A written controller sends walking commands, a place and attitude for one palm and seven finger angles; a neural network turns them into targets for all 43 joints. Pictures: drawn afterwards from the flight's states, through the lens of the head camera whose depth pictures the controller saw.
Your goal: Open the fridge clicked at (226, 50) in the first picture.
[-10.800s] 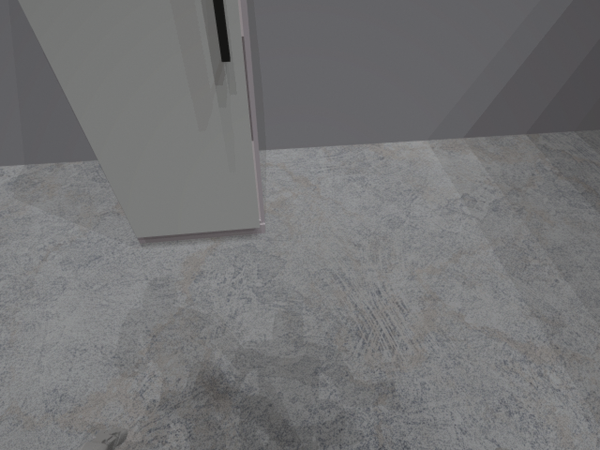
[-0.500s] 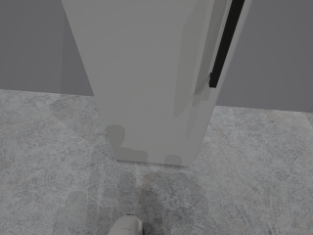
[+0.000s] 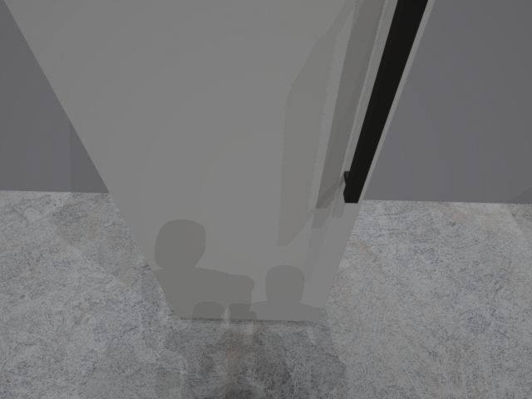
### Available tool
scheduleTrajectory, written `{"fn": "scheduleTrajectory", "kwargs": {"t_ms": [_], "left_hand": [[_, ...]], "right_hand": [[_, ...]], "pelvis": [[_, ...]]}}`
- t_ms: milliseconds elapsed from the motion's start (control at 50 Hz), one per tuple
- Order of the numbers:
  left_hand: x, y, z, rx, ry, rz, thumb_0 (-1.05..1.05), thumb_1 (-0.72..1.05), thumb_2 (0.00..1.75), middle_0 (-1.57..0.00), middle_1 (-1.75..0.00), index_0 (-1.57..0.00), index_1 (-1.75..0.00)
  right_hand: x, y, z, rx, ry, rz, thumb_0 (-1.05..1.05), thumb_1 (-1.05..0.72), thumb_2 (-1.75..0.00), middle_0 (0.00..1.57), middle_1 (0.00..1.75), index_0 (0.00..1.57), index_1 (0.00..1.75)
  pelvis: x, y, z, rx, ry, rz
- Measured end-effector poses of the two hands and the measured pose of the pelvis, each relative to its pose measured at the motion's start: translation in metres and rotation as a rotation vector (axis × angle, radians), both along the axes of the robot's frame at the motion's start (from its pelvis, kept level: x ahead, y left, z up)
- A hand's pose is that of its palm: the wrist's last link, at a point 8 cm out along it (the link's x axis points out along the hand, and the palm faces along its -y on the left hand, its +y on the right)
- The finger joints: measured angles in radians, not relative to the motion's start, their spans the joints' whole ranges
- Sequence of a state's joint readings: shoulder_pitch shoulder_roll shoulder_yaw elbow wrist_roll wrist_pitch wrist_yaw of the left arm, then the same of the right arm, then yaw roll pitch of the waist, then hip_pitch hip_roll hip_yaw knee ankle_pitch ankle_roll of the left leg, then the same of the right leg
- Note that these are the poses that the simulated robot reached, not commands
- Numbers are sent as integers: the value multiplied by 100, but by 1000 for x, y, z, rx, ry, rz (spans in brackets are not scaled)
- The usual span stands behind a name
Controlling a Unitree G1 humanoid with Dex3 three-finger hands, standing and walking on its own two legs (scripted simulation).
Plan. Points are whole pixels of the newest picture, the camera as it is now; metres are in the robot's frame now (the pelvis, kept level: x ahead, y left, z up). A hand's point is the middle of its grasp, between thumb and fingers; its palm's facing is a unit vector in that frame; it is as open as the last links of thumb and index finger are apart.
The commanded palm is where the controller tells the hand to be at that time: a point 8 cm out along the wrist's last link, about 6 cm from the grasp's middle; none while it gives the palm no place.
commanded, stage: come to a stop and stand still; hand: right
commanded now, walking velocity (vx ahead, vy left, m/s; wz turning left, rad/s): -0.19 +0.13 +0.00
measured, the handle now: (380, 82) +0.45 -0.13 +0.26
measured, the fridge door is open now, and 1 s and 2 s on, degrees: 0 0 0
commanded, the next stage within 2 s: look again from close up in 1.24 s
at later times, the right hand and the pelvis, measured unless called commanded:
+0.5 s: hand out of the picture -0.03 -0.13 -0.15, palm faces +0.02 +0.96 -0.27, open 7.4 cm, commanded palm none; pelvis -0.07 +0.06 +0.01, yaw +1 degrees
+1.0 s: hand out of the picture -0.15 -0.10 -0.16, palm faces +0.06 +0.98 -0.19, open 7.4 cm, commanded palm none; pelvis -0.13 +0.07 +0.01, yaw +1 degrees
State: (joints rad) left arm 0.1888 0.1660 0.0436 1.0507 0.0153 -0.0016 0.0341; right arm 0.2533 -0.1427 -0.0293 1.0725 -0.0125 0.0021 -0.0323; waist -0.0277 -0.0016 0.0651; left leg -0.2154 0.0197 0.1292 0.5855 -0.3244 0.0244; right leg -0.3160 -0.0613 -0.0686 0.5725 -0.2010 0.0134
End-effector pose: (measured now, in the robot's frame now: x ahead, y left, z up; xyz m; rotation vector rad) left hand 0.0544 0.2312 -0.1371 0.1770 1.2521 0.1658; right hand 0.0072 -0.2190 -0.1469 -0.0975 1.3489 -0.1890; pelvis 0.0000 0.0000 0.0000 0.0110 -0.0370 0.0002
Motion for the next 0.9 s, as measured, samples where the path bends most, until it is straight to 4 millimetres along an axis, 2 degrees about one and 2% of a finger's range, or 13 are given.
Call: {"fn": "scheduleTrajectory", "kwargs": {"t_ms": [60,120,220,340,440,520,620,700,900], "left_hand": [[13,-9,4,-3,-24,-15,1,94,90,-20,-30,-19,-30],[19,-10,6,-4,-45,-15,0,94,90,-20,-30,-20,-30],[11,4,1,-25,-56,-4,0,93,90,-20,-30,-20,-30],[-23,40,-20,-62,-49,38,0,92,90,-20,-30,-20,-30],[-61,60,-15,-70,17,60,1,91,90,-20,-30,-20,-30],[-93,68,-10,-60,58,74,1,91,90,-20,-30,-20,-30],[-129,66,-9,-33,119,55,1,91,90,-20,-30,-19,-30],[-153,57,-1,-35,157,32,1,91,90,-20,-30,-19,-30],[-187,39,-3,-93,161,38,1,91,90,-20,-30,-20,-30]], "right_hand": [[-2,-2,-3,6,27,-2,0,-92,-90,20,30,20,29],[-4,-5,1,-6,45,8,1,-92,-90,20,30,20,29],[-7,-6,11,-54,27,33,1,-91,-90,20,30,19,29],[-19,9,19,-128,-42,60,1,-91,-90,20,30,19,29],[-39,32,31,-117,-46,58,1,-91,-90,20,30,19,29],[-46,49,30,-82,-47,72,1,-91,-90,20,30,20,29],[-60,53,17,-54,-55,47,1,-93,-90,21,30,20,30],[-78,55,14,-33,-42,23,1,-94,-90,21,30,20,30],[-136,64,18,-17,46,14,1,-92,-90,20,30,20,29]], "pelvis": [[0,-2,1,-18,1,17],[-7,0,3,-14,10,18],[-26,12,3,-11,21,31],[-51,41,-8,-25,2,25],[-63,54,3,-42,2,17],[-72,61,8,-43,17,15],[-86,63,4,-10,30,-5],[-99,66,9,-21,8,-2],[-120,66,14,-25,-7,8]]}}
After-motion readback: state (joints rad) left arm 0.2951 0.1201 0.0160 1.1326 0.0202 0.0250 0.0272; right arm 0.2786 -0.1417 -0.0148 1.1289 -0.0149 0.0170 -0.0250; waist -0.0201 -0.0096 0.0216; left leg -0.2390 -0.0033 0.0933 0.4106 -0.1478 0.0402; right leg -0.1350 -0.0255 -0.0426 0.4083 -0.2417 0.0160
